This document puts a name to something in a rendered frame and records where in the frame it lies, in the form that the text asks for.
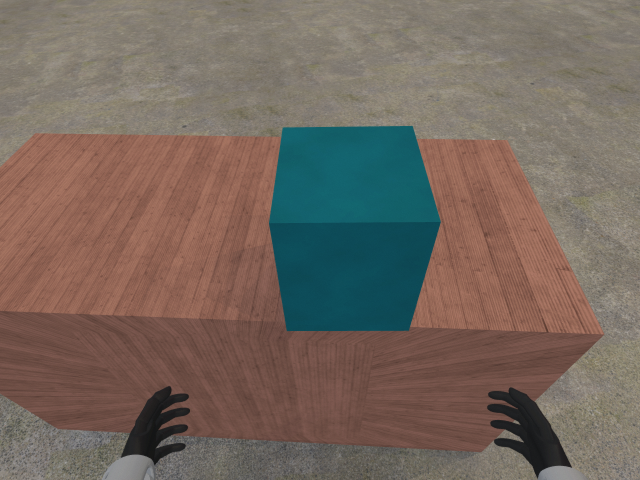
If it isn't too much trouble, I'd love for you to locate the carton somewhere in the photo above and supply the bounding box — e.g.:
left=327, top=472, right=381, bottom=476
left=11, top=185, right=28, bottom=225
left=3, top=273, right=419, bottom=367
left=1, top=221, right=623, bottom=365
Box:
left=269, top=126, right=441, bottom=331

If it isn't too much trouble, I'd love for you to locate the left robot hand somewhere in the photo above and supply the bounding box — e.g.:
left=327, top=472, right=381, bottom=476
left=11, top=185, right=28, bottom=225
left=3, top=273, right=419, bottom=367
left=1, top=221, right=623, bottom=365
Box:
left=121, top=386, right=190, bottom=466

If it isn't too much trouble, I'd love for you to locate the robot left forearm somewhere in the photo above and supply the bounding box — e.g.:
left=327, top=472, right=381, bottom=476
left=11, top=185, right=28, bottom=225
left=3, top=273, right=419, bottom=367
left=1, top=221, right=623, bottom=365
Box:
left=102, top=455, right=156, bottom=480

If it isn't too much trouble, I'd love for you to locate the right robot hand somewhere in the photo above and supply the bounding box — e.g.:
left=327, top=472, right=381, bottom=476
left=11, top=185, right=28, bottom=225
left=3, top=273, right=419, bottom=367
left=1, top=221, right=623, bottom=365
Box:
left=487, top=387, right=572, bottom=479

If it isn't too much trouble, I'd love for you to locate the pedestal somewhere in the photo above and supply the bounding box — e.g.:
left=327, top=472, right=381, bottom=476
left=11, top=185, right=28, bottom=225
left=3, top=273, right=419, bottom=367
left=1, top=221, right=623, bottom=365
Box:
left=0, top=133, right=605, bottom=452

